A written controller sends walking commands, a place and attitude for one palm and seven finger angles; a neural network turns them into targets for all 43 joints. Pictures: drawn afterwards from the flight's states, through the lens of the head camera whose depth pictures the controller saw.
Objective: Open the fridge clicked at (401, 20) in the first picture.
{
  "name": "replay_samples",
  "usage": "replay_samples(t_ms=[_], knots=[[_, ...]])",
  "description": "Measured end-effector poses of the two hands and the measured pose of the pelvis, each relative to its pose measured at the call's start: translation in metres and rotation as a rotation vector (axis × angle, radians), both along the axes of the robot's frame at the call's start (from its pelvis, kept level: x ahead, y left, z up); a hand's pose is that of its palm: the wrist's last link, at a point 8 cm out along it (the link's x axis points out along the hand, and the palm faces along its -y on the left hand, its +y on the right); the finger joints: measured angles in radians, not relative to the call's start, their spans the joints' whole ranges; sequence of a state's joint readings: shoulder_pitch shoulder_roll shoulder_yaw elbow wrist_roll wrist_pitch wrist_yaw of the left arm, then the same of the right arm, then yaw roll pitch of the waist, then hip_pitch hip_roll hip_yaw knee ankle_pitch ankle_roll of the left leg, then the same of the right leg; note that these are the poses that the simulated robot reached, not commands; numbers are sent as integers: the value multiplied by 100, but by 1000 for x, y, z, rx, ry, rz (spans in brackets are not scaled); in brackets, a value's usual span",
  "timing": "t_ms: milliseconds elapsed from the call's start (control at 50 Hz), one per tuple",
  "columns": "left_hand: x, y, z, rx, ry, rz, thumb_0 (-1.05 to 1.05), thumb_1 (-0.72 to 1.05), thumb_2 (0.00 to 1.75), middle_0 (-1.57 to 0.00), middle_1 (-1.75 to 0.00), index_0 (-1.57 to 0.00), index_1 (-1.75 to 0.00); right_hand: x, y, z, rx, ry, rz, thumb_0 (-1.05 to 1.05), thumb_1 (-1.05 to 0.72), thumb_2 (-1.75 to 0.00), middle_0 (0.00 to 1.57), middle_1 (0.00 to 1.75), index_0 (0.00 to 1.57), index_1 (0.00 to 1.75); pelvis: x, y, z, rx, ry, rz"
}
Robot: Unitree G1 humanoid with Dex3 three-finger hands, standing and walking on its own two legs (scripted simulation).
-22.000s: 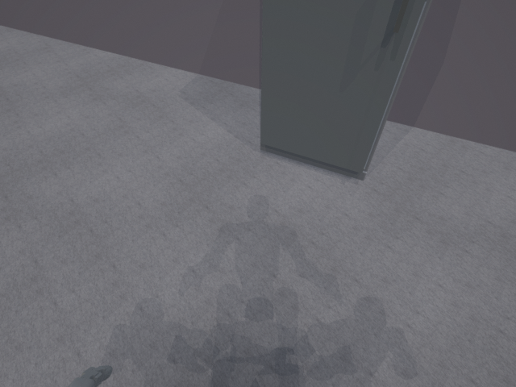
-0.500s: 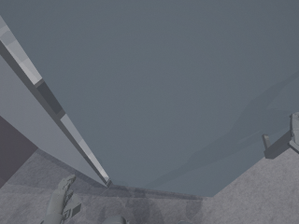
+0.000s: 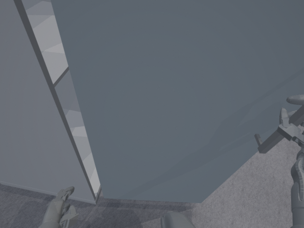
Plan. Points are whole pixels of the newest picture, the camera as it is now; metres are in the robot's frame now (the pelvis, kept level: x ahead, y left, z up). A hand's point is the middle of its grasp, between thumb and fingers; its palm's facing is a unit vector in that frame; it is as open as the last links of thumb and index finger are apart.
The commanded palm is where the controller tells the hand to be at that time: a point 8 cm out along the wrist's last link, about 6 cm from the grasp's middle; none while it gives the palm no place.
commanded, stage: stop walking and hold the door back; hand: right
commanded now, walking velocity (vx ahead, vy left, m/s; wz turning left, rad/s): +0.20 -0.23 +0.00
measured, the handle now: (295, 109) +0.35 -0.31 +0.20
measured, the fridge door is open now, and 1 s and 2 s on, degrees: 81 76 73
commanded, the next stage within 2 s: loosen the grip on the handle in 1.08 s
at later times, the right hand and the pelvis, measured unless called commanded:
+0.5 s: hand (275, 110) +0.37 -0.29 +0.17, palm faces +0.41 +0.87 -0.26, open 5.5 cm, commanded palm +0.33 -0.34 +0.15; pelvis -0.05 -0.01 +0.00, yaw +0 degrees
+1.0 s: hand (276, 112) +0.36 -0.29 +0.17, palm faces +0.30 +0.93 -0.22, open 5.3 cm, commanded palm +0.33 -0.34 +0.15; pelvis -0.06 -0.06 +0.00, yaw +2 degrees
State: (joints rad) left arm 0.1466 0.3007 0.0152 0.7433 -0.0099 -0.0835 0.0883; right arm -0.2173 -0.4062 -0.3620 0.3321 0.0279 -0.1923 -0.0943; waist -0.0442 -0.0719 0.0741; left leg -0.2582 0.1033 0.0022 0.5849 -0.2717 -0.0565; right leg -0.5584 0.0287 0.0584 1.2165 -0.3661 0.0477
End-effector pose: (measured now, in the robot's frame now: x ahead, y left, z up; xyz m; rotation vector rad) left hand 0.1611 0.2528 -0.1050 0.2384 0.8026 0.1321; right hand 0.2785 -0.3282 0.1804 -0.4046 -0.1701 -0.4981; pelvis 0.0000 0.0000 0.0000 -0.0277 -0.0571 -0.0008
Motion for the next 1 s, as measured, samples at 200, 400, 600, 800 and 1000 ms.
replay_samples(t_ms=[200,400,600,800,1000], knots=[[-51,32,16,123,55,47,1,90,90,-20,-29,-20,-30,34,-5,2,89,17,45,-9,-56,-80,48,145,45,143,-30,-10,1,-8,27,-65],[-118,-25,4,0,155,93,1,90,90,-20,-29,-20,-30,47,1,-1,125,11,110,-5,-69,-79,46,143,43,141,-50,-19,6,46,47,-27],[-141,-29,-20,-36,214,95,1,90,90,-20,-30,-21,-30,49,-1,0,109,72,97,-11,-67,-79,46,140,43,140,-58,-19,-1,37,29,-5],[-127,-15,16,115,90,147,1,90,90,-20,-29,-20,-30,54,-5,-4,163,23,200,-8,-68,-81,46,140,45,140,-55,-50,1,34,22,17],[-112,-55,16,35,64,100,1,90,90,-20,-29,-20,-30,48,-5,-6,135,9,226,-8,-71,-79,46,140,42,140,-60,-56,3,41,37,33]])
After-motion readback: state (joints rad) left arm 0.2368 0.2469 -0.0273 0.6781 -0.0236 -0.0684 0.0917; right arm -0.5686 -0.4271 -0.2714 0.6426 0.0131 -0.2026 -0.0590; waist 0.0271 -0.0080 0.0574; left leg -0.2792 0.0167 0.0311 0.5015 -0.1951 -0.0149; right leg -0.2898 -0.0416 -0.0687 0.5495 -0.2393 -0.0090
